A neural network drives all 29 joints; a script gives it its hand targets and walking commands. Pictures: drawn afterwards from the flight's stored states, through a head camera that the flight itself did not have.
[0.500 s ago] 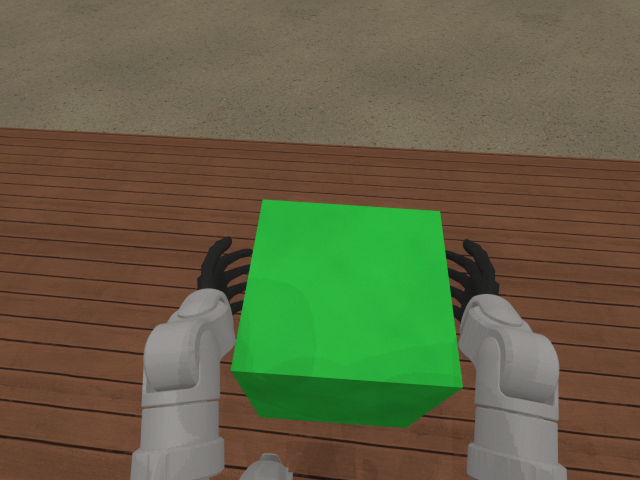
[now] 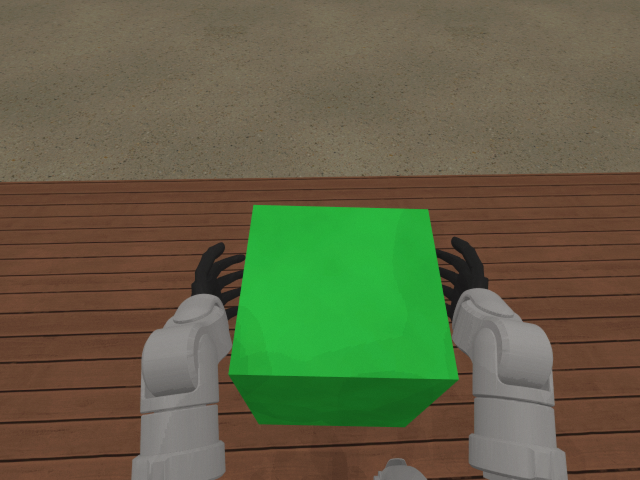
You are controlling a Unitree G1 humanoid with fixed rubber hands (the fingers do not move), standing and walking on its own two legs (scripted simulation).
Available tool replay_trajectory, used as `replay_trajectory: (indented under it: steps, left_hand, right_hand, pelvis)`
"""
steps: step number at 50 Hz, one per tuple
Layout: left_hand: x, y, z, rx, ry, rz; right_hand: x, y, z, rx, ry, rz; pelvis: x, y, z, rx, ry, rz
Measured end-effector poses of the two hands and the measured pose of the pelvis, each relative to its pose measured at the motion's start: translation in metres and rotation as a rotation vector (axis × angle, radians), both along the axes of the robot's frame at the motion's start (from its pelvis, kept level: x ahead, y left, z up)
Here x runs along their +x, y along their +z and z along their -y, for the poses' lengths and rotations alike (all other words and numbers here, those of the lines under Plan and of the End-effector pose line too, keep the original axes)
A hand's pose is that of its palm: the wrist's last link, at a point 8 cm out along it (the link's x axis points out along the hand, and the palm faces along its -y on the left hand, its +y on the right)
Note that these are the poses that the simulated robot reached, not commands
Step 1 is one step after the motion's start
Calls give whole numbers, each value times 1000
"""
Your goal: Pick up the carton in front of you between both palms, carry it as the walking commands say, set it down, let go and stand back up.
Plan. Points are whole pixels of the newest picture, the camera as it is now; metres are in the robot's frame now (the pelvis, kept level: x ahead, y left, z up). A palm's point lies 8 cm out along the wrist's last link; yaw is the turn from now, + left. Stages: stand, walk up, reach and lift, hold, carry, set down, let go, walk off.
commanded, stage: carry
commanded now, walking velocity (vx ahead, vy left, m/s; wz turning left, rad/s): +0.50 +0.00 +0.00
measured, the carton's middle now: (336, 326) +0.34 -0.02 +0.01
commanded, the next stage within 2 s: none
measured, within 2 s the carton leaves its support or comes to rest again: neither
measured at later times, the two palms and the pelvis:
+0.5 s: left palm (233, 178) +0.62 +0.15 +0.02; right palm (399, 167) +0.65 -0.15 +0.02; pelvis +0.31 -0.03 -0.06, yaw +2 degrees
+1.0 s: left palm (246, 105) +0.95 +0.16 -0.03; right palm (370, 104) +0.94 -0.14 -0.03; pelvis +0.62 +0.02 -0.11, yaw +0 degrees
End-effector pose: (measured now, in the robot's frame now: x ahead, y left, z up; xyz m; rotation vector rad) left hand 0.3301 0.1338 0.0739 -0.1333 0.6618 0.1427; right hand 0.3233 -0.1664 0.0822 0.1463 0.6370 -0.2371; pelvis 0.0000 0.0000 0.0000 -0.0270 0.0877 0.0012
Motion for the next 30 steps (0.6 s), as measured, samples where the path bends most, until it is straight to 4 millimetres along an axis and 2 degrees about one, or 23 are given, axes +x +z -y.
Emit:
replay_trajectory:
  steps: [4,7,11,13,17,20,25,30]
  left_hand:
    - [53,3,1,3,11,48]
    - [98,3,6,17,15,91]
    - [158,-9,9,61,37,138]
    - [180,-20,5,86,54,113]
    - [206,-47,-4,40,94,6]
    - [232,-56,-9,28,123,-32]
    - [291,-55,-12,32,127,-15]
    - [362,-47,-15,43,104,44]
  right_hand:
    - [57,6,1,-9,15,47]
    - [103,6,6,-20,25,90]
    - [171,-11,11,-23,61,138]
    - [200,-27,8,-20,90,113]
    - [241,-52,-5,-4,126,6]
    - [272,-62,-11,18,129,-30]
    - [328,-66,-12,13,121,-13]
    - [391,-61,-14,3,101,46]
  pelvis:
    - [53,-5,6,9,10,-5]
    - [99,-19,12,22,20,-1]
    - [165,-56,20,47,36,23]
    - [187,-66,23,21,28,23]
    - [229,-65,32,32,27,23]
    - [260,-61,35,40,33,16]
    - [314,-56,32,48,31,1]
    - [378,-61,20,39,20,-3]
